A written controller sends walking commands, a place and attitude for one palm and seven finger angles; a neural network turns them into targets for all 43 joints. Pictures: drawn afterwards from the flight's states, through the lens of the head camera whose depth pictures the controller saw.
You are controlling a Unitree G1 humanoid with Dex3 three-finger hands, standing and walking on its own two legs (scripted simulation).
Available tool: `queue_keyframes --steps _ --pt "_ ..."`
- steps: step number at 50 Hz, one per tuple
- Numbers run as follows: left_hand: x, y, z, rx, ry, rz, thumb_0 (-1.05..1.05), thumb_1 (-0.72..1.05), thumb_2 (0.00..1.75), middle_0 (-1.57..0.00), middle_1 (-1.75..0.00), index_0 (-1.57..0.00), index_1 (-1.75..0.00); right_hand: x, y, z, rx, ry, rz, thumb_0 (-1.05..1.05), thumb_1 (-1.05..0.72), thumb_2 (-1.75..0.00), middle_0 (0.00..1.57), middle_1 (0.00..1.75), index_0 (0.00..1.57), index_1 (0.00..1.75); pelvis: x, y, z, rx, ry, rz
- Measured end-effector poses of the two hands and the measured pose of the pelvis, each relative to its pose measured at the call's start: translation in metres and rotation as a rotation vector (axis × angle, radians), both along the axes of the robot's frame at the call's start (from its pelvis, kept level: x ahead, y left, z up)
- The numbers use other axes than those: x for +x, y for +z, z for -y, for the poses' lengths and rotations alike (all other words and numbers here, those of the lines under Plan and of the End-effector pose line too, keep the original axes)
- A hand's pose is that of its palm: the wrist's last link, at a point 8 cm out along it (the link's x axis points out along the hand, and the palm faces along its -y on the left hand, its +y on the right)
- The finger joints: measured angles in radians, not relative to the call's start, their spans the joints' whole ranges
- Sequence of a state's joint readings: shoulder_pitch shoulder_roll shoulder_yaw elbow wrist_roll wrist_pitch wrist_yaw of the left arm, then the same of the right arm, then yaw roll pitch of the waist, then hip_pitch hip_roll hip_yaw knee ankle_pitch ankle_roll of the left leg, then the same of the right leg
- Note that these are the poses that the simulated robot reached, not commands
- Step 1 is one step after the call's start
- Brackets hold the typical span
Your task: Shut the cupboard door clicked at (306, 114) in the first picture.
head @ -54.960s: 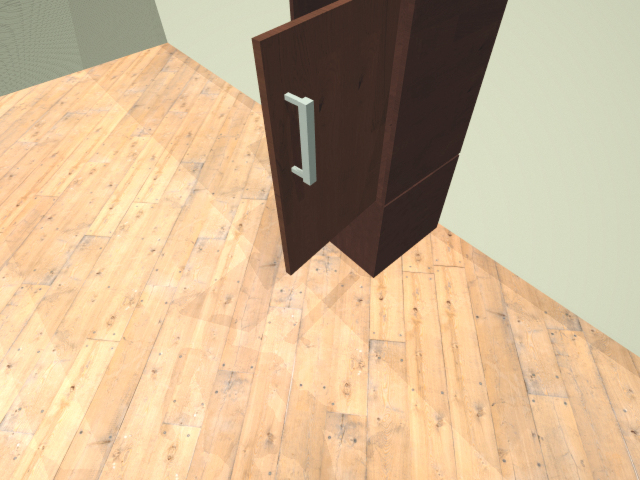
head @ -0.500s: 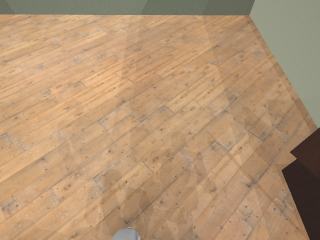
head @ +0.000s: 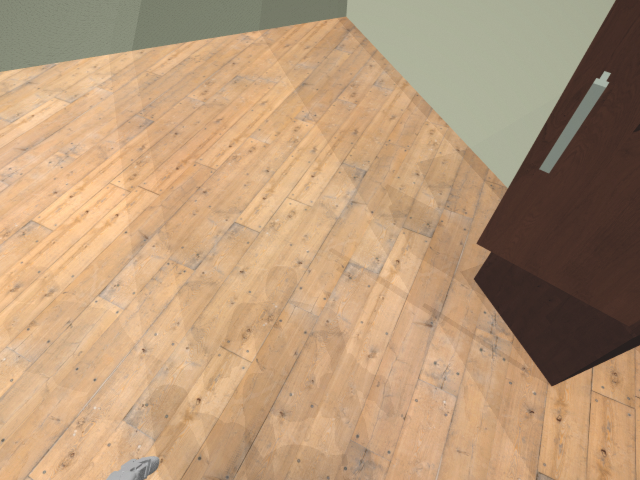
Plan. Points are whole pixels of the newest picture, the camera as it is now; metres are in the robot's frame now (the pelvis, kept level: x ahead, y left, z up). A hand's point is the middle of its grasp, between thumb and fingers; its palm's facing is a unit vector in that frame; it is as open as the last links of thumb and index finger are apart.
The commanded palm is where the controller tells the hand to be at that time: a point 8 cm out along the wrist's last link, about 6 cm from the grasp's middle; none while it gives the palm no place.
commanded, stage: turn to face it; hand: left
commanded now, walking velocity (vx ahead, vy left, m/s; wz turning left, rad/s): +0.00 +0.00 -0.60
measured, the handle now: (573, 125) +0.67 -0.40 +0.07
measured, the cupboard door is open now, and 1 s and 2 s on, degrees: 31 31 31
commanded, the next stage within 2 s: take the last steps up to it in 0.98 s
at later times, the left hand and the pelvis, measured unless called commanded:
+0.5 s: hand (187, 472) +0.15 +0.20 -0.18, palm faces -0.22 -0.96 -0.20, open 7.4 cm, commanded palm none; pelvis +0.03 +0.02 +0.00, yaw -17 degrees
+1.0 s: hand (260, 417) +0.22 +0.10 -0.15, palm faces -0.50 -0.82 -0.27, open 7.4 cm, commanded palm none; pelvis +0.02 +0.00 +0.00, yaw -31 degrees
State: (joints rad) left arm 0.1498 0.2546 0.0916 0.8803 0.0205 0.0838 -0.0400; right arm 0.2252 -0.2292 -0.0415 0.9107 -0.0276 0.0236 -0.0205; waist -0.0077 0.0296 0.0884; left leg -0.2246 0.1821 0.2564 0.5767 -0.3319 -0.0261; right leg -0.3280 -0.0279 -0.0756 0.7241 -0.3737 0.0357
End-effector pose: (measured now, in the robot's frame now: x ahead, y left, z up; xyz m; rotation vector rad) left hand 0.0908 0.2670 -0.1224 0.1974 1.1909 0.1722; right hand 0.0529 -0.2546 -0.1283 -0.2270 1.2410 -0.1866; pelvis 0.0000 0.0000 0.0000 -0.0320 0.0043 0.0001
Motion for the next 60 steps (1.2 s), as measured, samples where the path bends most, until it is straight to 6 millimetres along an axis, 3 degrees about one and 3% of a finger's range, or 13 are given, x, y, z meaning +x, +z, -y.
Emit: queue_keyframes --steps 4,10,16,21,24,30,35,39,43,47,52,60 --pt "0.025 0.0 0.023 0.037 -0.074 0.049 0.01 0.91 0.9 -0.2 -0.3 -0.2 -0.3 -0.021 -0.022 0.028 0.007 -0.077 -0.045 0.01 -0.9 -0.9 0.2 0.3 0.2 0.3 0.003 -0.013 0.014 0.018 -0.049 -0.006" --pt "0.029 0.008 0.044 0.032 -0.128 0.004 0.01 0.91 0.9 -0.2 -0.3 -0.2 -0.3 -0.02 -0.009 0.037 0.007 -0.132 -0.029 0.01 -0.91 -0.9 0.19 0.3 0.2 0.3 0.007 0.001 0.018 0.035 -0.11 -0.019" --pt "0.034 -0.002 0.046 -0.004 -0.175 -0.04 0.01 0.9 0.9 -0.2 -0.3 -0.21 -0.3 -0.003 0.004 0.028 -0.003 -0.165 0.034 0.01 -0.91 -0.9 0.19 0.3 0.2 0.3 0.014 0.004 0.011 0.035 -0.173 -0.027" --pt "0.045 -0.019 0.029 -0.03 -0.203 -0.07 0.01 0.9 0.9 -0.2 -0.3 -0.21 -0.3 0.014 0.011 0.01 -0.034 -0.194 0.095 0.01 -0.91 -0.9 0.19 0.3 0.2 0.3 0.024 -0.003 -0.009 0.018 -0.234 -0.029" --pt "0.058 -0.03 0.016 -0.039 -0.219 -0.086 0.01 0.9 0.9 -0.2 -0.3 -0.21 -0.3 0.014 0.016 -0.004 -0.056 -0.205 0.119 0.01 -0.9 -0.9 0.2 0.3 0.2 0.3 0.029 -0.006 -0.02 0.013 -0.274 -0.024" --pt "0.089 -0.018 0.007 -0.038 -0.296 -0.084 0.01 0.91 0.9 -0.2 -0.3 -0.2 -0.3 -0.013 0.029 -0.026 -0.063 -0.265 0.082 0.0 -0.9 -0.9 0.2 0.3 0.2 0.3 0.034 0.007 -0.03 -0.014 -0.351 -0.019" --pt "0.114 -0.009 0.015 -0.024 -0.366 -0.069 0.01 0.91 0.9 -0.2 -0.3 -0.2 -0.3 -0.047 0.026 -0.034 -0.044 -0.362 0.039 0.0 -0.9 -0.9 0.2 0.3 0.2 0.3 0.036 0.011 -0.031 -0.018 -0.415 -0.019" --pt "0.133 -0.005 0.038 -0.014 -0.442 -0.049 0.01 0.91 0.9 -0.19 -0.3 -0.2 -0.3 -0.082 0.016 -0.036 -0.017 -0.451 -0.001 0.0 -0.9 -0.9 0.2 0.3 0.2 0.3 0.035 0.009 -0.025 -0.012 -0.461 -0.011" --pt "0.15 0.0 0.075 -0.005 -0.522 0.0 0.01 0.91 0.9 -0.19 -0.3 -0.2 -0.3 -0.121 -0.002 -0.034 0.023 -0.534 -0.045 0.0 -0.9 -0.9 0.2 0.3 0.2 0.3 0.03 0.002 -0.012 0.007 -0.5 0.0" --pt "0.155 0.002 0.107 0.01 -0.579 0.067 0.01 0.91 0.9 -0.2 -0.3 -0.2 -0.3 -0.153 -0.025 -0.025 0.059 -0.597 -0.099 0.01 -0.9 -0.9 0.2 0.3 0.2 0.3 0.024 -0.01 0.002 0.026 -0.528 0.002" --pt "0.139 0.011 0.121 0.015 -0.597 0.04 0.01 0.91 0.9 -0.2 -0.3 -0.2 -0.3 -0.156 -0.02 -0.019 0.071 -0.629 -0.1 0.01 -0.91 -0.9 0.19 0.3 0.2 0.3 0.022 0.001 0.007 0.032 -0.554 0.003" --pt "0.12 -0.003 0.118 -0.032 -0.581 -0.038 0.01 0.91 0.9 -0.2 -0.3 -0.21 -0.3 -0.131 -0.003 -0.019 0.054 -0.621 -0.039 0.01 -0.91 -0.9 0.19 0.3 0.2 0.3 0.03 0.006 0.009 0.026 -0.576 -0.004"
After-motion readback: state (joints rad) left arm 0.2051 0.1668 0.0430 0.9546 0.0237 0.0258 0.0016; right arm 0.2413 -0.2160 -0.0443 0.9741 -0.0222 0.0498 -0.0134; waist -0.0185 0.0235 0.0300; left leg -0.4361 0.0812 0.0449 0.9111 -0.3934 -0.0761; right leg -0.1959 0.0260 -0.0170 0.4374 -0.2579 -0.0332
